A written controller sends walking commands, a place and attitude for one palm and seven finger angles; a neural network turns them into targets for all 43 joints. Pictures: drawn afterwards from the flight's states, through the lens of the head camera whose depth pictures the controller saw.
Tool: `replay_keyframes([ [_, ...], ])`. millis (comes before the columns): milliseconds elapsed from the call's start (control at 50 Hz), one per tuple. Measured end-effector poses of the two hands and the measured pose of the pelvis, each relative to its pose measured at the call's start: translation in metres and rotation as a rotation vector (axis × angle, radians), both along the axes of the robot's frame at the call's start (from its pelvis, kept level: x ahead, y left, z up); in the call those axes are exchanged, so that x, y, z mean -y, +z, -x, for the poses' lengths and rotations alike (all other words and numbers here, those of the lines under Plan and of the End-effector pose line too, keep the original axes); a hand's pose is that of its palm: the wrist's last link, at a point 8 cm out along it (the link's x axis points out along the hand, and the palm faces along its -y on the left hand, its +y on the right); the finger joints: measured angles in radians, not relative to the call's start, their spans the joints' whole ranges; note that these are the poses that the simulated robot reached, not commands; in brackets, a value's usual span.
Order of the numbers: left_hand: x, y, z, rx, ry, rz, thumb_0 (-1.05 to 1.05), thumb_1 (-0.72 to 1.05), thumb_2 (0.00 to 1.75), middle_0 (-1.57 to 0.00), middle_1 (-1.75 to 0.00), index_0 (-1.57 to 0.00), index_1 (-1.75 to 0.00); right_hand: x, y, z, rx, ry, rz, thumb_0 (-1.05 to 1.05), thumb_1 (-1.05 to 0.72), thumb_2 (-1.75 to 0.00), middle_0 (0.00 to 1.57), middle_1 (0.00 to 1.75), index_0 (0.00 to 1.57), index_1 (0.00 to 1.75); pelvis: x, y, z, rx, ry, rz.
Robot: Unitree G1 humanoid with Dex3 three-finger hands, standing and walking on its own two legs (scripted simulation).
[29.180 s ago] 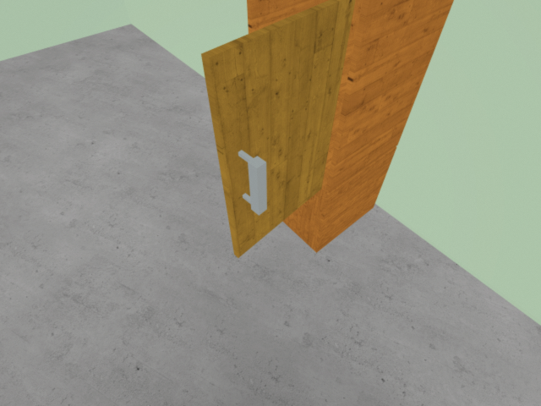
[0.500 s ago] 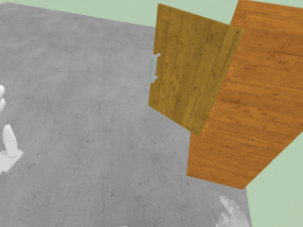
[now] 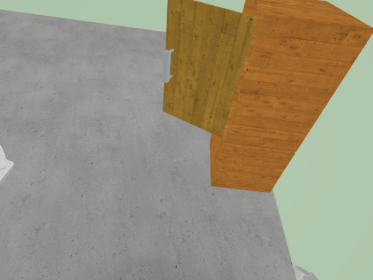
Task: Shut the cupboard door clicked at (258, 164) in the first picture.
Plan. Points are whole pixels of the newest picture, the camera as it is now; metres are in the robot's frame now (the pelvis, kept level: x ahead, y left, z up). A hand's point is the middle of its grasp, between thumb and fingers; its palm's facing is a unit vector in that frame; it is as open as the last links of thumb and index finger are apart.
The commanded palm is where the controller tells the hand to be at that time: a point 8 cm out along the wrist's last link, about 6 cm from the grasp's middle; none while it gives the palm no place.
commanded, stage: stop stepping back and stand still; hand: left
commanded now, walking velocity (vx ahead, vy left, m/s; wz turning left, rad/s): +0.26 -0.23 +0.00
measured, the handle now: (168, 65) +1.05 +0.12 -0.02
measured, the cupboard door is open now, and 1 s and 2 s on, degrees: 64 64 64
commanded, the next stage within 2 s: let the arm hang, fingers relaxed in 0.46 s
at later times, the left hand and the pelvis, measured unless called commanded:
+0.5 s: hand (2, 221) +0.15 +0.26 +0.18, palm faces +0.52 -0.76 -0.38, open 7.4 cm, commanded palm +0.11 +0.29 +0.20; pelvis -0.04 -0.01 +0.01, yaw -1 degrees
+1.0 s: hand out of the picture +0.00 +0.20 -0.15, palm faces +0.09 -0.96 -0.25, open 7.0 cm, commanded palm none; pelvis -0.03 -0.01 +0.01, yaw +4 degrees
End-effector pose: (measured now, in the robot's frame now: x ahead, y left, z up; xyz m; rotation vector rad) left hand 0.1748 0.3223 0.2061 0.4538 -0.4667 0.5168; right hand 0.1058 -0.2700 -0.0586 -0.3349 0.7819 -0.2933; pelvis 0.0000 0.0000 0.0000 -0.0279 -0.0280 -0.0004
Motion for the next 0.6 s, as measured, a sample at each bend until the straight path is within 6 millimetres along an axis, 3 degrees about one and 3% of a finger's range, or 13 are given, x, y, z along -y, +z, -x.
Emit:
replay_keyframes([
  [60, 0.007, -0.009, 0.000, -0.083, -0.053, 0.003, 0.01, 0.89, 0.90, -0.21, -0.30, -0.21, -0.31, -0.017, 0.000, 0.025, 0.015, -0.020, -0.077, 0.02, -0.91, -0.90, 0.20, 0.30, 0.20, 0.30, -0.002, 0.006, 0.018, 0.023, -0.014, -0.005],
  [120, 0.027, -0.010, 0.015, -0.159, -0.144, -0.012, 0.01, 0.89, 0.90, -0.20, -0.30, -0.21, -0.30, -0.034, 0.003, 0.046, -0.001, -0.030, -0.143, 0.02, -0.91, -0.90, 0.20, 0.30, 0.20, 0.30, 0.000, 0.017, 0.027, 0.008, -0.021, 0.015],
  [220, 0.047, 0.013, 0.051, -0.214, -0.199, -0.113, 0.01, 0.89, 0.90, -0.21, -0.30, -0.21, -0.31, -0.046, 0.006, 0.060, -0.062, 0.001, -0.175, 0.02, -0.91, -0.90, 0.20, 0.30, 0.21, 0.30, 0.008, 0.030, 0.036, -0.039, -0.026, 0.045],
  [300, 0.042, 0.029, 0.069, -0.200, -0.093, -0.230, 0.01, 0.88, 0.90, -0.22, -0.30, -0.22, -0.31, -0.038, -0.010, 0.049, -0.048, 0.050, -0.188, 0.02, -0.90, -0.90, 0.20, 0.30, 0.21, 0.30, 0.019, 0.018, 0.045, -0.072, -0.011, 0.003],
  [360, 0.035, 0.024, 0.076, -0.182, -0.014, -0.199, 0.01, 0.88, 0.90, -0.22, -0.30, -0.22, -0.31, -0.025, -0.028, 0.037, -0.060, 0.071, -0.181, 0.02, -0.90, -0.90, 0.20, 0.30, 0.21, 0.30, 0.018, 0.008, 0.054, -0.053, -0.010, 0.010],
  [440, 0.025, 0.004, 0.079, -0.197, 0.054, -0.060, 0.01, 0.89, 0.90, -0.21, -0.30, -0.22, -0.31, -0.012, -0.023, 0.026, -0.046, 0.046, -0.169, 0.02, -0.91, -0.90, 0.20, 0.30, 0.21, 0.30, 0.015, 0.012, 0.046, -0.020, -0.022, -0.024],
  [560, 0.029, -0.028, 0.053, -0.173, -0.006, 0.075, 0.01, 0.89, 0.90, -0.21, -0.30, -0.21, -0.31, -0.008, -0.007, -0.001, 0.008, 0.062, -0.069, 0.02, -0.91, -0.90, 0.20, 0.30, 0.20, 0.30, 0.006, 0.005, 0.029, 0.021, 0.008, -0.033],
  [600, 0.028, -0.054, 0.030, -0.238, -0.067, 0.073, 0.01, 0.89, 0.90, -0.21, -0.30, -0.21, -0.31, -0.009, -0.013, -0.012, 0.022, 0.119, -0.059, 0.02, -0.91, -0.90, 0.20, 0.30, 0.20, 0.30, -0.002, -0.006, 0.026, -0.001, 0.012, -0.007],
])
